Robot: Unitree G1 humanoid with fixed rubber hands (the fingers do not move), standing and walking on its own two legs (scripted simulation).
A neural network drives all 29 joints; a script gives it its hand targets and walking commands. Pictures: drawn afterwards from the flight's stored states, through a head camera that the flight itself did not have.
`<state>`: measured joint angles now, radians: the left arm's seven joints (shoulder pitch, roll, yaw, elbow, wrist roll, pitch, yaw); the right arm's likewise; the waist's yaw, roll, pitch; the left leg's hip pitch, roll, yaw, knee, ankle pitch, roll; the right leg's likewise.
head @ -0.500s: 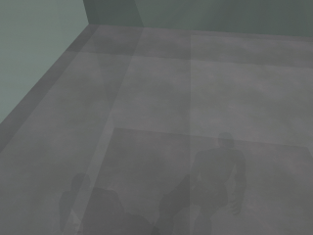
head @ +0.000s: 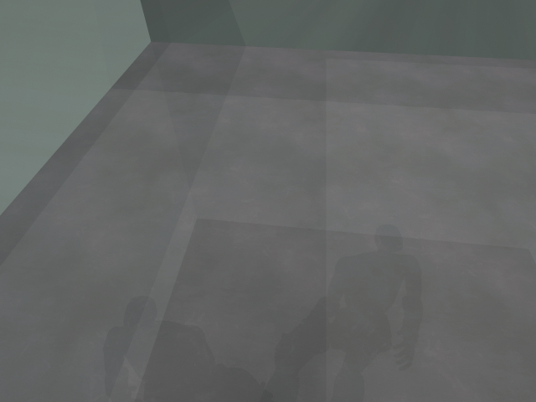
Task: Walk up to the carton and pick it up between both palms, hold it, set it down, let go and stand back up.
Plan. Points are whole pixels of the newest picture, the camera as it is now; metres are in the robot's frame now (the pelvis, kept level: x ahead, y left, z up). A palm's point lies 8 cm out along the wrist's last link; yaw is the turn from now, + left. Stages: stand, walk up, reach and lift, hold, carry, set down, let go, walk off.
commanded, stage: stand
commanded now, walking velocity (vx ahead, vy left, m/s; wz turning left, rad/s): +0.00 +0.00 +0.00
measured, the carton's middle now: out of the picture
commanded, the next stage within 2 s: none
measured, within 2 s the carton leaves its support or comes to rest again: neither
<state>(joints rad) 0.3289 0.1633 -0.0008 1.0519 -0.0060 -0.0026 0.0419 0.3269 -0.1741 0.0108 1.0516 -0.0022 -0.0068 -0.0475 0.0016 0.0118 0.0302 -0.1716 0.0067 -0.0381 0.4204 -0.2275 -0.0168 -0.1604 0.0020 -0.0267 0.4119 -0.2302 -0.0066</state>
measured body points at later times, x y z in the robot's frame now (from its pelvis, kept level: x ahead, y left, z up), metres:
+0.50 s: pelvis +0.00 +0.00 +0.00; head +0.01 +0.00 +0.45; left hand +0.00 +0.23 -0.16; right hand +0.00 -0.23 -0.16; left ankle +0.00 +0.13 -0.74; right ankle +0.00 -0.11 -0.74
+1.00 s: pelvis +0.00 +0.00 +0.00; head +0.01 -0.01 +0.45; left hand -0.01 +0.23 -0.15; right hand -0.02 -0.23 -0.16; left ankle +0.00 +0.13 -0.74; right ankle +0.00 -0.11 -0.74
